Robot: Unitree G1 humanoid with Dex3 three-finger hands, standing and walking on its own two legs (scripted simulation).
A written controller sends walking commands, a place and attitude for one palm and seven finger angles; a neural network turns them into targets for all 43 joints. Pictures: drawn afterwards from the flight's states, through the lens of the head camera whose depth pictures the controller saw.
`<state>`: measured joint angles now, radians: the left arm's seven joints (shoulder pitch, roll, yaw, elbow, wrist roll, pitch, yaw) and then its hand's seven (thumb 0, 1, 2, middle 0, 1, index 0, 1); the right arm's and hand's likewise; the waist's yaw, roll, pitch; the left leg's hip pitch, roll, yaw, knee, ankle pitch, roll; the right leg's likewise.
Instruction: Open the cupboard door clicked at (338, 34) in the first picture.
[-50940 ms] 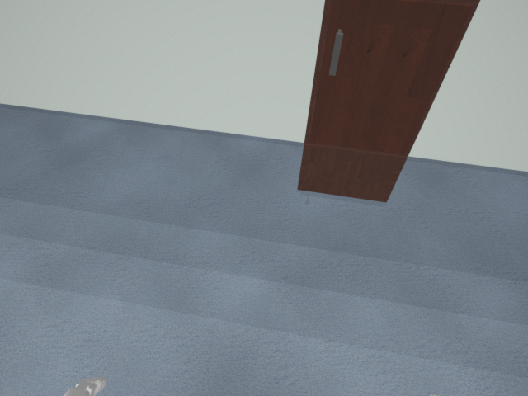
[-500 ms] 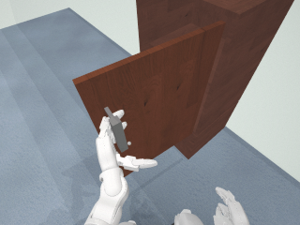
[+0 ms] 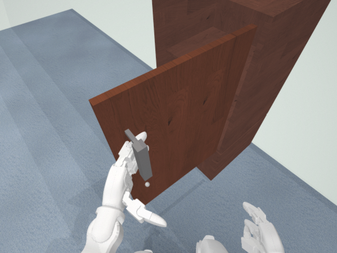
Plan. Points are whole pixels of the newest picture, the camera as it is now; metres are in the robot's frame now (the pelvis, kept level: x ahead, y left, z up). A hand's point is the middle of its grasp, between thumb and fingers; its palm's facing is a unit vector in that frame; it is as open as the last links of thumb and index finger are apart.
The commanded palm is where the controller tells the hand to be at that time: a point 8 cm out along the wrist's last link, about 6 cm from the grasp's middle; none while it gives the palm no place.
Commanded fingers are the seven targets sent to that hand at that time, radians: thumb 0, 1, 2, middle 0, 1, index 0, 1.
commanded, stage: slide the hand sideways off the handle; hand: left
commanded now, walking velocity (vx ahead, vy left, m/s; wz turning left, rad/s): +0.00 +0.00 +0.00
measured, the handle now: (138, 155) +0.32 +0.09 +0.06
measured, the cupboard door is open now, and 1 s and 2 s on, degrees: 87 86 86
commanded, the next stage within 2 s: draw the hand back to the body in 0.70 s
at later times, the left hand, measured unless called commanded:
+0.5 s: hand (124, 201) +0.22 +0.11 +0.06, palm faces -0.06 -1.00 -0.04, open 16.0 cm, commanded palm +0.19 +0.18 +0.06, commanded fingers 0.00 -0.50 0.30 -0.15 -0.30 -0.15 -0.30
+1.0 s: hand (95, 205) +0.20 +0.15 +0.08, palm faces -0.05 -1.00 -0.08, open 16.3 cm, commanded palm +0.17 +0.21 +0.09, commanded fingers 0.00 -0.50 0.30 -0.15 -0.30 -0.15 -0.30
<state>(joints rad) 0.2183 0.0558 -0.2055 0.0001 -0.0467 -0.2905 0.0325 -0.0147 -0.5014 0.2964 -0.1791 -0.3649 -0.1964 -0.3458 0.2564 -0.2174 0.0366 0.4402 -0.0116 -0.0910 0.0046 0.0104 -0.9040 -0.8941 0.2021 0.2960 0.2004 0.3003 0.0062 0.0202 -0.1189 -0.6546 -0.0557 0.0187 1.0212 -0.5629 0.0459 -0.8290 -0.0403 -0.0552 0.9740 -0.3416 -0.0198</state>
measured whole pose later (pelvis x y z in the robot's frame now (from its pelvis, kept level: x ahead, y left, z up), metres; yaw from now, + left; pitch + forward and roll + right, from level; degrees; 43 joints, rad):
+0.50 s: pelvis +0.02 -0.02 -0.01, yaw +0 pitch +14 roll +0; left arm 0.53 0.16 -0.05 -0.25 -0.14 -0.31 -0.12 -0.01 -0.50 0.30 -0.20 -0.32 -0.21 -0.34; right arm 0.26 -0.22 0.02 0.39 0.00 -0.08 -0.03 0.01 -0.90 -0.89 0.20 0.30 0.20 0.30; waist 0.01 0.03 -0.13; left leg -0.71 -0.03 -0.01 1.09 -0.62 0.02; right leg -0.89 -0.02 -0.09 1.05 -0.40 -0.05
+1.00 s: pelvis +0.00 -0.01 -0.01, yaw +0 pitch +11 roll -2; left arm 0.53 0.25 0.09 -0.30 -0.24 -0.26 -0.20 -0.02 -0.50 0.30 -0.15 -0.30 -0.15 -0.31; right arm 0.27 -0.23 0.03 0.40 0.03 -0.12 -0.07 0.01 -0.90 -0.89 0.20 0.30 0.20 0.30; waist 0.01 0.04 -0.14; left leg -0.69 -0.02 -0.02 1.11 -0.62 0.03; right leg -0.84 -0.01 -0.10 1.02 -0.38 -0.04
